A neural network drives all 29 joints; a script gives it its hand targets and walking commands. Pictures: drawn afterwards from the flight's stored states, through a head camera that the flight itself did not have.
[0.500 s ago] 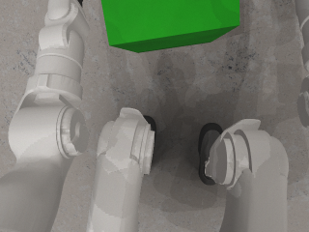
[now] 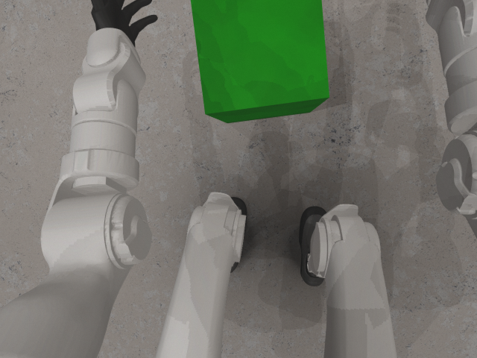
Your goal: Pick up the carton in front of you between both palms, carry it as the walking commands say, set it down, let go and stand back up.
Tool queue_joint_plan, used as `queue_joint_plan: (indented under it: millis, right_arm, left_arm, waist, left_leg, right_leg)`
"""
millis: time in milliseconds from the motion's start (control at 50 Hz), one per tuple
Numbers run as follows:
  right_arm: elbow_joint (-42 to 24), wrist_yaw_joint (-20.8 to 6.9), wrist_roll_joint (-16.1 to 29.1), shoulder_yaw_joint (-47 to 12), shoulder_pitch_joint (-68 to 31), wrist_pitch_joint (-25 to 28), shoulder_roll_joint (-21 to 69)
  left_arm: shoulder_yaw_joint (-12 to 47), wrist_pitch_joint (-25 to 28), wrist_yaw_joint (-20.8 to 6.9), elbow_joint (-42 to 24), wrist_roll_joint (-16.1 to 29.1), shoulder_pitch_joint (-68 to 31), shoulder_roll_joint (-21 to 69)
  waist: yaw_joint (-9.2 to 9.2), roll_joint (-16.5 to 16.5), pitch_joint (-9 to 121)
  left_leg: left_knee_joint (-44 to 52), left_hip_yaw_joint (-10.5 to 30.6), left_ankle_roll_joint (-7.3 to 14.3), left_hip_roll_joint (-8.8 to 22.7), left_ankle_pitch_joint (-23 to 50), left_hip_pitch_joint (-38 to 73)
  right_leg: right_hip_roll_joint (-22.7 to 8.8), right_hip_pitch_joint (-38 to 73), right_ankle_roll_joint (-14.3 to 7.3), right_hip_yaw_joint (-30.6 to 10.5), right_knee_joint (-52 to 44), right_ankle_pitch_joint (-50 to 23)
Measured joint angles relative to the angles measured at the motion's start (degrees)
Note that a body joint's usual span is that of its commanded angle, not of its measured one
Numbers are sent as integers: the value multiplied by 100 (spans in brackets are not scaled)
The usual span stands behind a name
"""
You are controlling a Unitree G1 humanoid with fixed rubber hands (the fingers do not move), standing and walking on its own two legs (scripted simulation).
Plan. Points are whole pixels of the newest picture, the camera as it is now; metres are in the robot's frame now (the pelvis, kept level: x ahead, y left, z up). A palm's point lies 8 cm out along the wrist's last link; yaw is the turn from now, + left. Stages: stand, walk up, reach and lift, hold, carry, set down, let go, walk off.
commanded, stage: set down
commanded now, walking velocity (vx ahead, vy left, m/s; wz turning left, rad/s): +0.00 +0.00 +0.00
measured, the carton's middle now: (261, 64) +0.56 +0.05 -0.36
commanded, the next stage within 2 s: let go in 0.44 s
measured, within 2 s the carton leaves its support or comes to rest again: neither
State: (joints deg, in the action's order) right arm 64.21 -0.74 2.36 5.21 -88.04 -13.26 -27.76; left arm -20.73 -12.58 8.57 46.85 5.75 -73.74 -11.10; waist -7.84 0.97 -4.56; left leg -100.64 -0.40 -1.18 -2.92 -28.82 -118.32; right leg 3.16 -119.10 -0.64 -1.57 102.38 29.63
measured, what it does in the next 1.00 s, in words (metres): rises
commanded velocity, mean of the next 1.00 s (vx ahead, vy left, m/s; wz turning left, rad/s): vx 0.00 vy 0.00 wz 0.00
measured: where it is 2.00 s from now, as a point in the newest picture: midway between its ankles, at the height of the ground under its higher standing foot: (270, 253)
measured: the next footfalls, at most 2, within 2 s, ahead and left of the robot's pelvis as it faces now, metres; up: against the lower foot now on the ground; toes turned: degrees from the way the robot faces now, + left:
none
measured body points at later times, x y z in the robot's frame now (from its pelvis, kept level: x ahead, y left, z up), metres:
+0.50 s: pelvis +0.03 +0.00 +0.14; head +0.35 -0.01 +0.45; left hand +0.53 +0.23 +0.04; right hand +0.61 -0.17 +0.04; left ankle +0.10 +0.12 -0.45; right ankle +0.09 -0.11 -0.45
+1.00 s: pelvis +0.08 +0.02 +0.24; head +0.29 +0.00 +0.64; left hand +0.40 +0.25 +0.14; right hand +0.45 -0.19 +0.13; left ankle +0.10 +0.12 -0.45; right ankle +0.09 -0.11 -0.45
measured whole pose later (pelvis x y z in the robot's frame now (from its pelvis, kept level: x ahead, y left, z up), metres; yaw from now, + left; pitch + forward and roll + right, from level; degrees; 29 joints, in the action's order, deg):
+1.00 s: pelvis +0.08 +0.02 +0.24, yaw -3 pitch +29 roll -1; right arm 36.3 2.7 -5.5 11.0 -25.6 -5.0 -9.7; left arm -9.5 -3.4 -6.1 33.2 -0.4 -18.3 -11.4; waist -5.0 -1.3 3.2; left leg -42.8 1.2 1.1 -2.2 -16.1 -56.1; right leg 2.2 -55.6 0.6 -3.3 42.0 15.9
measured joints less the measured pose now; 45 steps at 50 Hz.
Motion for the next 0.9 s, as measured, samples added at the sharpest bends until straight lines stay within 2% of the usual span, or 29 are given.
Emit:
queue_joint_plan:
  millis: [160, 300, 480, 560, 660, 760, 900]
  right_arm:
    - [-386, -19, -133, 109, 321, -204, 127]
    - [-474, -97, -280, 297, 594, -215, 238]
    - [-445, -212, -558, 625, 906, -82, 417]
    - [-592, -152, -787, 839, 1231, -1, 640]
    - [-1236, 172, -1035, 1053, 2275, 107, 1170]
    - [-2104, 489, -1006, 1005, 3776, 253, 1647]
    - [-2735, 464, -864, 751, 5388, 560, 1813]
  left_arm:
    - [-47, -166, -116, -330, 19, 349, -26]
    - [-106, -172, -223, -448, -80, 641, 24]
    - [-264, -48, -379, -462, -371, 950, 153]
    - [-275, 61, -540, -503, -609, 1242, 199]
    - [-72, 245, -890, -704, -921, 2111, 205]
    - [340, 417, -1231, -983, -1040, 3264, 117]
    - [838, 693, -1469, -1227, -811, 4614, -45]
  waist:
    - [-3, 34, 284]
    - [2, 90, 483]
    - [11, 111, 607]
    - [70, 85, 661]
    - [213, 38, 794]
    - [287, -20, 839]
    - [270, -167, 740]
  left_leg:
    - [887, 46, -21, 21, 189, 574]
    - [1790, 88, -29, 38, 424, 1232]
    - [3014, 135, -15, 70, 800, 2165]
    - [3503, 160, 4, 92, 944, 2571]
    - [4105, 170, 57, 122, 1078, 3194]
    - [4702, 145, 127, 142, 1171, 4047]
    - [5410, 132, 203, 117, 1263, 5369]
  right_leg:
    - [7, 562, -26, -14, -879, -194]
    - [5, 1218, -41, -29, -1780, -428]
    - [4, 2163, -33, -54, -3026, -812]
    - [10, 2589, -19, -56, -3554, -973]
    - [19, 3240, 15, -79, -4223, -1143]
    - [17, 4118, 58, -135, -4884, -1272]
    - [-36, 5478, 114, -184, -5658, -1384]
